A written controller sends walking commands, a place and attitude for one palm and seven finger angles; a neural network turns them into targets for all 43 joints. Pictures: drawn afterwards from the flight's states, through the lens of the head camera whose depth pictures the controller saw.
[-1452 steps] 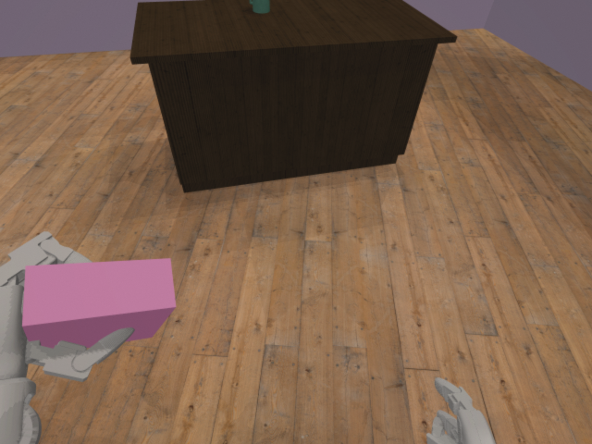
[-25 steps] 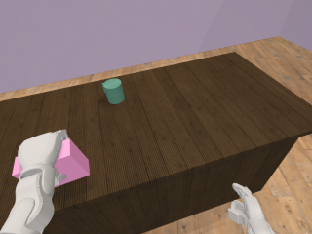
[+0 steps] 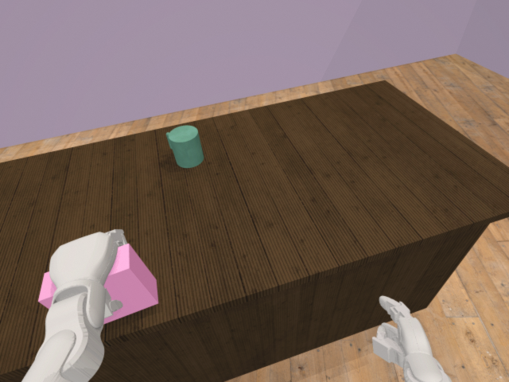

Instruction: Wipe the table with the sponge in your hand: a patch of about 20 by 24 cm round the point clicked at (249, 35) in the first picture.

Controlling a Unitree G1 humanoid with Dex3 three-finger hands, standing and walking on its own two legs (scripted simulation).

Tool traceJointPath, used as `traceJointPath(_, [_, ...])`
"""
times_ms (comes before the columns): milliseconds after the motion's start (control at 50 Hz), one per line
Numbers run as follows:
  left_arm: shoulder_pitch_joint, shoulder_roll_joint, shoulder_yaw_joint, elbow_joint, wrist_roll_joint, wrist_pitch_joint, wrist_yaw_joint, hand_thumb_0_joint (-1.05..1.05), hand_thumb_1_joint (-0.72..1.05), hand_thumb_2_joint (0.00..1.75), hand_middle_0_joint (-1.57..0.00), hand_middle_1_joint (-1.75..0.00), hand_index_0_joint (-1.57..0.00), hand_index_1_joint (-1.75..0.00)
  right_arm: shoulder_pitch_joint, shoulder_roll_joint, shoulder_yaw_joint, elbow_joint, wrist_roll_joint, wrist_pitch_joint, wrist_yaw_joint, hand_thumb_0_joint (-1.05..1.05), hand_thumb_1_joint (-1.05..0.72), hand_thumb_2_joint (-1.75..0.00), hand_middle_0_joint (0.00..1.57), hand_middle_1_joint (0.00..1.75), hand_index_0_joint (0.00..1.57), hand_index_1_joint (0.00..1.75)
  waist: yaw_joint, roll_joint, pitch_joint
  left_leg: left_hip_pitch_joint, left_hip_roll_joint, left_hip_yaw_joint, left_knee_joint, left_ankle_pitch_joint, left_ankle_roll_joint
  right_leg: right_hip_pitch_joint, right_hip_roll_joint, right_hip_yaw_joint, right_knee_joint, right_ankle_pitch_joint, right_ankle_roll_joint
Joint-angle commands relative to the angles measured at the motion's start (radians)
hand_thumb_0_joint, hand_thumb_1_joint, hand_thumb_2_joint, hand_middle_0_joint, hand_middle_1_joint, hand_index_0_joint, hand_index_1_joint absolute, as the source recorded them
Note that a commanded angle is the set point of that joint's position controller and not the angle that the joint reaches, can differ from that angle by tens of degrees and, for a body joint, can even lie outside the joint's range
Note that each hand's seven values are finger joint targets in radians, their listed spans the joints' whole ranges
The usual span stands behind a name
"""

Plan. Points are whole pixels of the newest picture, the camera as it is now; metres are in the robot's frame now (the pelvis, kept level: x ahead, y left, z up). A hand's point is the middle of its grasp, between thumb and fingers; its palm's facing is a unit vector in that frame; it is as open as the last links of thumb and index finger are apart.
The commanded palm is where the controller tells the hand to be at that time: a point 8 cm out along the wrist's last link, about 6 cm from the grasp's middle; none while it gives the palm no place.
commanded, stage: lower the sponge onto the table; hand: left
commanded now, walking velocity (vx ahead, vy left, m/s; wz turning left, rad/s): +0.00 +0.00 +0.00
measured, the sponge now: (110, 294) +0.23 +0.29 +0.01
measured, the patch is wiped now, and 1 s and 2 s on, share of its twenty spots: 0.00 0.05 0.40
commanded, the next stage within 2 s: wipe forward along the first lane in 0.62 s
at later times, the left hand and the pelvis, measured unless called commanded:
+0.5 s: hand (109, 282) +0.23 +0.29 +0.03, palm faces -0.05 -0.11 -0.99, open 9.1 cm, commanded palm +0.21 +0.28 +0.10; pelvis +0.01 +0.00 +0.00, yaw +0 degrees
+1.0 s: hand (111, 271) +0.26 +0.30 +0.03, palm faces -0.06 -0.07 -1.00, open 9.2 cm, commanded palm +0.24 +0.29 +0.07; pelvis +0.00 -0.01 +0.00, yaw +0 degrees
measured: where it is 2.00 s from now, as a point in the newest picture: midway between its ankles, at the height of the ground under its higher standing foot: outside the picture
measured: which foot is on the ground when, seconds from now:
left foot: down 0.00-1.00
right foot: down 0.00-1.00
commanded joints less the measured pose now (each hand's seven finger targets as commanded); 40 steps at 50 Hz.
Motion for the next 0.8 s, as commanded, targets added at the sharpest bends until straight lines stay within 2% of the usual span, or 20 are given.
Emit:
traceJointPath(0, [-0.229, 0.216, 0.123, -0.190, 0.049, -0.037, 0.034, 0.00, 0.10, 1.30, -1.20, -1.60, -1.20, -1.60, -0.196, -0.102, -0.039, -0.182, -0.007, -0.050, -0.012, 0.00, -0.90, -0.90, 0.20, 0.30, 0.20, 0.30, 0.003, -0.079, -0.185, -0.020, -0.005, -0.069, -0.051, 0.171, 0.012, 0.102, -0.010, 0.087, -0.050, 0.082, -0.035])
traceJointPath(20, [-0.243, 0.226, 0.136, -0.197, 0.056, -0.052, 0.042, 0.00, 0.10, 1.30, -1.20, -1.60, -1.20, -1.60, -0.190, -0.101, -0.042, -0.181, -0.009, -0.050, -0.013, 0.00, -0.90, -0.90, 0.20, 0.30, 0.20, 0.30, 0.005, -0.076, -0.191, -0.019, -0.006, -0.066, -0.046, 0.171, 0.013, 0.101, -0.010, 0.094, -0.049, 0.082, -0.034])
traceJointPath(40, [-0.248, 0.285, 0.192, -0.224, 0.062, -0.066, 0.056, 0.00, 0.10, 1.30, -1.20, -1.60, -1.20, -1.60, -0.196, -0.107, -0.044, -0.178, -0.011, -0.052, -0.014, 0.00, -0.90, -0.90, 0.20, 0.30, 0.20, 0.30, 0.013, -0.051, -0.199, -0.013, -0.005, -0.075, -0.050, 0.172, 0.010, 0.107, -0.002, 0.114, -0.046, 0.073, -0.044])
traceJointPath(60, [-0.238, 0.233, 0.154, -0.235, 0.068, -0.074, 0.065, 0.00, 0.10, 1.30, -1.20, -1.60, -1.20, -1.60, -0.188, -0.095, -0.043, -0.191, -0.013, -0.054, -0.014, 0.00, -0.90, -0.90, 0.20, 0.30, 0.20, 0.30, 0.019, -0.030, -0.232, -0.011, -0.009, -0.065, -0.045, 0.191, 0.014, 0.129, -0.007, 0.089, -0.036, 0.095, -0.041])
traceJointPath(100, [-0.220, 0.213, 0.144, -0.218, 0.071, -0.081, 0.085, 0.00, 0.10, 1.30, -1.20, -1.60, -1.20, -1.60, -0.185, -0.093, -0.046, -0.183, -0.011, -0.057, -0.011, 0.00, -0.90, -0.90, 0.20, 0.30, 0.20, 0.30, 0.015, -0.006, -0.204, -0.003, -0.005, -0.067, -0.042, 0.206, 0.006, 0.099, -0.005, 0.092, -0.041, 0.107, -0.045])
traceJointPath(140, [-0.211, 0.242, 0.180, -0.204, 0.063, -0.073, 0.101, 0.00, 0.10, 1.30, -1.20, -1.60, -1.20, -1.60, -0.189, -0.100, -0.050, -0.176, -0.010, -0.057, -0.011, 0.00, -0.90, -0.90, 0.20, 0.30, 0.20, 0.30, 0.017, -0.007, -0.193, -0.002, -0.005, -0.071, -0.041, 0.195, 0.006, 0.090, 0.000, 0.112, -0.046, 0.097, -0.048])
traceJointPath(160, [-0.199, 0.209, 0.154, -0.185, 0.059, -0.060, 0.104, 0.00, 0.10, 1.30, -1.20, -1.60, -1.20, -1.60, -0.181, -0.097, -0.050, -0.178, -0.008, -0.056, -0.011, 0.00, -0.90, -0.90, 0.20, 0.30, 0.20, 0.30, 0.014, -0.004, -0.199, -0.015, -0.005, -0.060, -0.039, 0.202, 0.008, 0.100, -0.005, 0.091, -0.039, 0.113, -0.046])
traceJointPath(280, [-0.149, 0.178, 0.121, -0.167, 0.036, -0.019, 0.084, 0.00, 0.10, 1.30, -1.20, -1.60, -1.20, -1.60, -0.192, -0.103, -0.049, -0.184, 0.001, -0.047, -0.003, 0.00, -0.90, -0.90, 0.20, 0.30, 0.20, 0.30, 0.006, -0.060, -0.202, -0.026, -0.007, -0.059, -0.030, 0.218, 0.008, 0.110, -0.013, 0.095, -0.029, 0.164, -0.037])
traceJointPath(320, [-0.139, 0.174, 0.112, -0.173, 0.036, -0.023, 0.077, 0.00, 0.10, 1.30, -1.20, -1.60, -1.20, -1.60, -0.186, -0.104, -0.052, -0.186, -0.002, -0.044, -0.003, 0.00, -0.90, -0.90, 0.20, 0.30, 0.20, 0.30, 0.003, -0.057, -0.202, -0.024, -0.007, -0.061, -0.025, 0.217, 0.011, 0.106, -0.014, 0.091, -0.027, 0.170, -0.035])
traceJointPath(340, [-0.167, 0.210, 0.142, -0.195, 0.039, -0.033, 0.079, 0.00, 0.10, 1.30, -1.20, -1.60, -1.20, -1.60, -0.191, -0.111, -0.053, -0.180, -0.004, -0.046, -0.005, 0.00, -0.90, -0.90, 0.20, 0.30, 0.20, 0.30, 0.001, -0.049, -0.206, -0.016, -0.005, -0.067, -0.026, 0.217, 0.010, 0.100, -0.005, 0.107, -0.028, 0.159, -0.041])
traceJointPath(360, [-0.154, 0.162, 0.100, -0.212, 0.042, -0.041, 0.076, 0.00, 0.10, 1.30, -1.20, -1.60, -1.20, -1.60, -0.179, -0.102, -0.053, -0.194, -0.006, -0.048, -0.006, 0.00, -0.90, -0.90, 0.20, 0.30, 0.20, 0.30, 0.003, -0.037, -0.226, -0.014, -0.006, -0.064, -0.020, 0.231, 0.015, 0.110, -0.009, 0.081, -0.019, 0.169, -0.039])
traceJointPath(440, [-0.129, 0.186, 0.134, -0.194, 0.046, -0.070, 0.093, 0.00, 0.10, 1.30, -1.20, -1.60, -1.20, -1.60, -0.171, -0.102, -0.059, -0.183, -0.009, -0.052, -0.004, 0.00, -0.90, -0.90, 0.20, 0.30, 0.20, 0.30, 0.003, -0.053, -0.197, -0.016, 0.000, -0.071, -0.017, 0.216, 0.011, 0.077, -0.002, 0.102, -0.021, 0.154, -0.042])
traceJointPath(500, [-0.133, 0.138, 0.095, -0.139, 0.047, -0.062, 0.100, 0.00, 0.10, 1.30, -1.20, -1.60, -1.20, -1.60, -0.165, -0.101, -0.058, -0.180, -0.005, -0.049, -0.005, 0.00, -0.90, -0.90, 0.20, 0.30, 0.20, 0.30, -0.003, -0.081, -0.169, -0.037, 0.000, -0.065, -0.016, 0.195, 0.009, 0.052, -0.006, 0.085, -0.025, 0.136, -0.036])
traceJointPath(540, [-0.167, 0.182, 0.133, -0.139, 0.044, -0.058, 0.108, 0.00, 0.10, 1.30, -1.20, -1.60, -1.20, -1.60, -0.175, -0.109, -0.058, -0.171, -0.002, -0.045, -0.007, 0.00, -0.90, -0.90, 0.20, 0.30, 0.20, 0.30, -0.002, -0.079, -0.163, -0.039, 0.000, -0.068, -0.023, 0.170, 0.008, 0.047, 0.000, 0.106, -0.029, 0.103, -0.041])
traceJointPath(580, [-0.196, 0.131, 0.075, -0.134, 0.054, -0.051, 0.108, 0.00, 0.10, 1.30, -1.20, -1.60, -1.20, -1.60, -0.173, -0.098, -0.054, -0.183, 0.001, -0.049, -0.008, 0.00, -0.90, -0.90, 0.20, 0.30, 0.20, 0.30, -0.008, -0.064, -0.177, -0.039, -0.002, -0.062, -0.020, 0.165, 0.010, 0.040, -0.006, 0.080, -0.023, 0.088, -0.036])
traceJointPath(640, [-0.173, 0.154, 0.105, -0.112, 0.052, -0.044, 0.112, 0.00, 0.10, 1.30, -1.20, -1.60, -1.20, -1.60, -0.177, -0.105, -0.059, -0.173, 0.000, -0.046, -0.008, 0.00, -0.90, -0.90, 0.20, 0.30, 0.20, 0.30, 0.001, -0.058, -0.193, -0.035, 0.000, -0.064, -0.021, 0.171, 0.007, 0.048, 0.000, 0.095, -0.020, 0.094, -0.042])
traceJointPath(700, [-0.131, 0.110, 0.072, -0.087, 0.049, -0.040, 0.105, 0.00, 0.10, 1.30, -1.20, -1.60, -1.20, -1.60, -0.167, -0.102, -0.059, -0.180, -0.001, -0.044, -0.005, 0.00, -0.90, -0.90, 0.20, 0.30, 0.20, 0.30, 0.001, -0.095, -0.208, -0.046, -0.003, -0.059, -0.006, 0.196, 0.010, 0.062, -0.006, 0.082, -0.008, 0.149, -0.037])
traceJointPath(740, [-0.173, 0.168, 0.117, -0.062, 0.046, -0.036, 0.106, 0.00, 0.10, 1.30, -1.20, -1.60, -1.20, -1.60, -0.171, -0.112, -0.056, -0.166, 0.000, -0.036, -0.009, 0.00, -0.90, -0.90, 0.20, 0.30, 0.20, 0.30, -0.006, -0.107, -0.189, -0.064, -0.005, -0.061, -0.010, 0.159, 0.009, 0.053, -0.003, 0.104, -0.015, 0.121, -0.036])
traceJointPath(760, [-0.219, 0.135, 0.079, -0.067, 0.048, -0.038, 0.104, 0.00, 0.10, 1.30, -1.20, -1.60, -1.20, -1.60, -0.163, -0.108, -0.054, -0.175, 0.002, -0.037, -0.013, 0.00, -0.90, -0.90, 0.20, 0.30, 0.20, 0.30, -0.016, -0.102, -0.195, -0.067, -0.007, -0.053, -0.006, 0.155, 0.014, 0.050, -0.006, 0.081, -0.011, 0.117, -0.031])
traceJointPath(780, [-0.222, 0.151, 0.095, -0.035, 0.054, -0.039, 0.107, 0.00, 0.10, 1.30, -1.20, -1.60, -1.20, -1.60, -0.161, -0.105, -0.055, -0.169, 0.004, -0.038, -0.013, 0.00, -0.90, -0.90, 0.20, 0.30, 0.20, 0.30, -0.015, -0.117, -0.180, -0.073, -0.004, -0.056, -0.005, 0.147, 0.011, 0.031, -0.005, 0.084, -0.010, 0.098, -0.031])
